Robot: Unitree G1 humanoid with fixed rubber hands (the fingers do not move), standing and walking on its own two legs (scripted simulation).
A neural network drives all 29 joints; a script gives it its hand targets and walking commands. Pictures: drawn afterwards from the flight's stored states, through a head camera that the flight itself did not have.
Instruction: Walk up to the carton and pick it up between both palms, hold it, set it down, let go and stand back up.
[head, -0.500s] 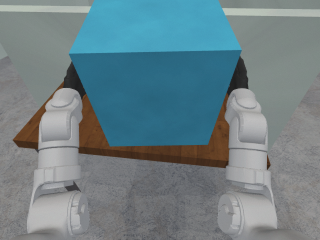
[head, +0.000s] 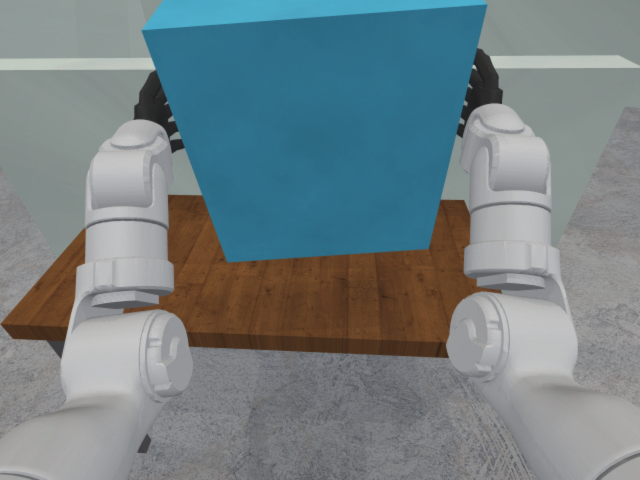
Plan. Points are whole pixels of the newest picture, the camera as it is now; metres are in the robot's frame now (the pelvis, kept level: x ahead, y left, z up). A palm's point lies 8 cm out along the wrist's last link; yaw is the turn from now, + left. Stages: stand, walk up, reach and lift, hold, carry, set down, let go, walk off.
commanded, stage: hold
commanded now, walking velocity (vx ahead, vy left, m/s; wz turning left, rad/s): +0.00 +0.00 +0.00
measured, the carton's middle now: (317, 107) +0.47 -0.01 +0.29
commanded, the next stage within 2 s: none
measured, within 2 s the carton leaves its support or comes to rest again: neither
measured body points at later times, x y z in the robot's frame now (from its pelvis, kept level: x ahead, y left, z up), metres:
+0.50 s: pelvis +0.04 +0.02 +0.00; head +0.03 +0.01 +0.45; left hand +0.44 +0.18 +0.26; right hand +0.42 -0.18 +0.26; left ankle +0.00 +0.13 -0.75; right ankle +0.05 -0.11 -0.75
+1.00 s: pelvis +0.00 +0.01 +0.00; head +0.00 -0.01 +0.45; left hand +0.38 +0.20 +0.23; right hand +0.39 -0.16 +0.23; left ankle +0.00 +0.13 -0.75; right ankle +0.05 -0.11 -0.75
